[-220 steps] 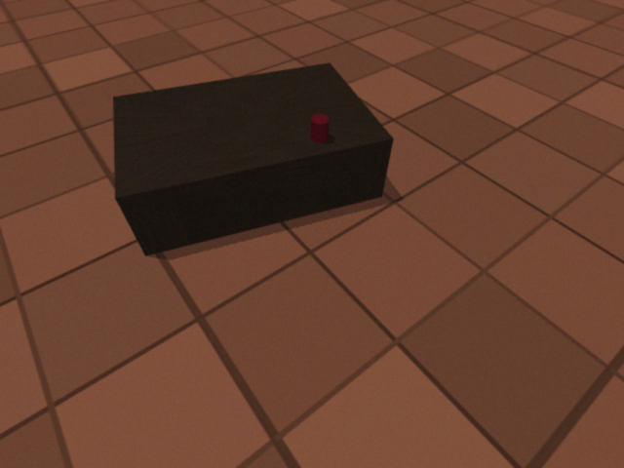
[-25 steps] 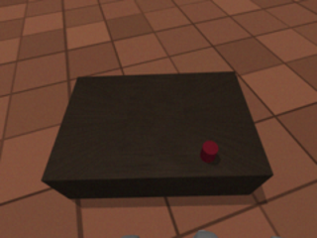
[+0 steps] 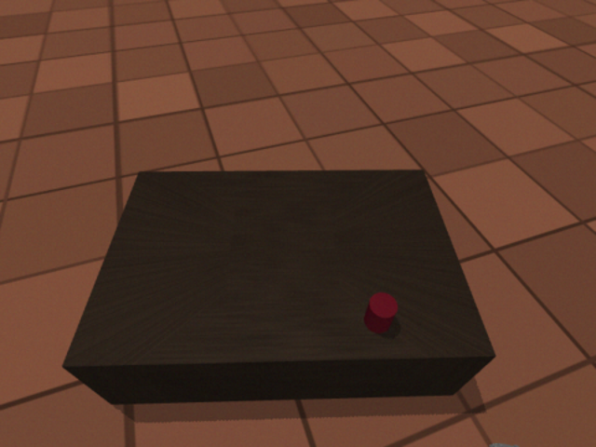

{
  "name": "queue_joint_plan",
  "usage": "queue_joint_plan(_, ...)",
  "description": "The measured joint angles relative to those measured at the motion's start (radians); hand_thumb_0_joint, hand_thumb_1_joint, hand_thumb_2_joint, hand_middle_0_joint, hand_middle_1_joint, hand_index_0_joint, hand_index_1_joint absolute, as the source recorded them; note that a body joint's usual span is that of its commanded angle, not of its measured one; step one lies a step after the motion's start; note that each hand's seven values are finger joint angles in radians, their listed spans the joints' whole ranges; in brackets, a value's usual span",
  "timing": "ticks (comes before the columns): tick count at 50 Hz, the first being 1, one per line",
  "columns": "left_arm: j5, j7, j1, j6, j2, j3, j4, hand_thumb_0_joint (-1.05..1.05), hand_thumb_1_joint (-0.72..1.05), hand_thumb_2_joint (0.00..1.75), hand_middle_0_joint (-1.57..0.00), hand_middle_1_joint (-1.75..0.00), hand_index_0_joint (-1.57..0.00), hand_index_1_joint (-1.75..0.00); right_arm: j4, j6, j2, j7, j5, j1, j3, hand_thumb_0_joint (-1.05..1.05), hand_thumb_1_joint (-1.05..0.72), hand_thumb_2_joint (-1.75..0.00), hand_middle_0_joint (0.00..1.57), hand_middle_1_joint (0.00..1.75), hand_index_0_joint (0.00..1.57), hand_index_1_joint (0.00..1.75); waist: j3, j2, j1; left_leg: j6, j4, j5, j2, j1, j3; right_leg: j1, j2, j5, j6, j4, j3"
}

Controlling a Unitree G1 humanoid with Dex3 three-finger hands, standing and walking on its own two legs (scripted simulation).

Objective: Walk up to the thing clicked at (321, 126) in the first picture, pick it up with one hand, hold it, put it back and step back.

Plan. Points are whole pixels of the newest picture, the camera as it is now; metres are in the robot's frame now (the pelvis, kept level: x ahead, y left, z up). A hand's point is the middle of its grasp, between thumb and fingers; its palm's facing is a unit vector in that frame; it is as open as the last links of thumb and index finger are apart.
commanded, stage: walk up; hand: right
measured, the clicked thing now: (380, 313) +0.50 -0.21 -0.40
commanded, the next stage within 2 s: stand in 0.64 s
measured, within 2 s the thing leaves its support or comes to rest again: neither
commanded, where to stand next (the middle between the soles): +0.08 +0.00 m, yaw -1 degrees
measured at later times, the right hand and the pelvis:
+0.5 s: hand out of the picture +0.09 -0.26 -0.15, palm faces +0.00 +0.95 -0.32, open 7.4 cm; pelvis +0.01 -0.01 +0.01, yaw +0 degrees
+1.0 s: hand out of the picture +0.08 -0.27 -0.15, palm faces +0.01 +0.95 -0.32, open 7.4 cm; pelvis +0.00 -0.01 +0.01, yaw +0 degrees
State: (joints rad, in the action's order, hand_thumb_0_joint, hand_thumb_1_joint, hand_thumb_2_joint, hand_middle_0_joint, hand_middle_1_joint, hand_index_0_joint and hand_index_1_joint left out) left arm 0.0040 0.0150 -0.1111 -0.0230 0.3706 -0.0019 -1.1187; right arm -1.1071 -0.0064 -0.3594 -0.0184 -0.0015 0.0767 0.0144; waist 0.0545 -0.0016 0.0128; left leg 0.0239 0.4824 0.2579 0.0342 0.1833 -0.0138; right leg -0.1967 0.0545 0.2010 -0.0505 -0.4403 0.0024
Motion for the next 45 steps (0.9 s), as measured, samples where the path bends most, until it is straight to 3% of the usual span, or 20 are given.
queue_joint_plan(12,0.002,-0.003,0.01,0.006,-0.011,0.007,-0.035,0.01,0.91,0.89,-0.2,-0.3,-0.2,-0.3,-0.027,0.01,-0.002,0.002,0.001,-0.014,0.007,0.01,-0.9,-0.9,0.2,0.3,0.2,0.3,0.005,-0.021,0.004,0.007,-0.068,-0.026,-0.002,-0.043,-0.003,0.031,0.002,-0.007,0.005,0.037,0.006)
queue_joint_plan(45,0.001,-0.005,0.045,0.017,-0.014,0.009,-0.018,0.0,0.91,0.89,-0.2,-0.3,-0.2,-0.3,-0.04,0.007,0.01,0.008,-0.003,-0.002,0.004,0.01,-0.9,-0.9,0.2,0.3,0.2,0.3,0.014,0.0,-0.019,0.017,-0.153,-0.074,0.006,-0.086,0.01,0.056,-0.005,-0.045,0.011,0.095,-0.004)
